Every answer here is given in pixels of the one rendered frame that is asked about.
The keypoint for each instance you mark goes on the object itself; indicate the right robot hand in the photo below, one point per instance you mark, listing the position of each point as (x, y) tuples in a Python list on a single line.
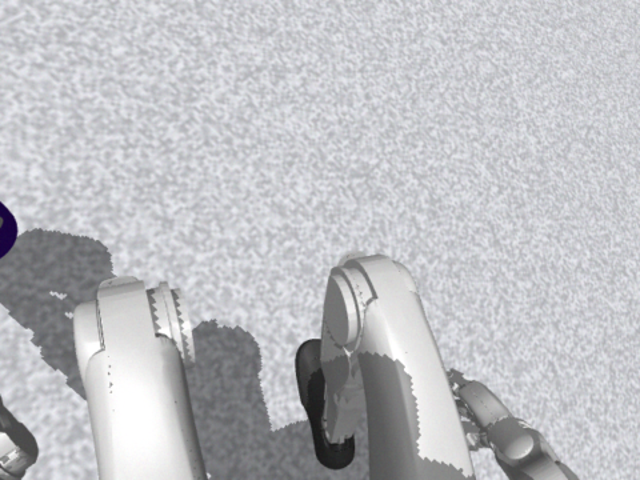
[(478, 404)]

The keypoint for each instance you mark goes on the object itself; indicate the can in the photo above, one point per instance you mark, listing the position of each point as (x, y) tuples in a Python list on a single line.
[(8, 230)]

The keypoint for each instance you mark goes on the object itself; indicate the right robot arm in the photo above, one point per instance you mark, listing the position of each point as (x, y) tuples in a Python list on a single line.
[(524, 454)]

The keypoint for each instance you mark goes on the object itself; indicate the right robot foot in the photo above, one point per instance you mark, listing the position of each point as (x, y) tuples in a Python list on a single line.
[(311, 386)]

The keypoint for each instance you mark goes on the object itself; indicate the left robot arm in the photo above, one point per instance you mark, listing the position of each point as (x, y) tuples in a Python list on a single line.
[(18, 447)]

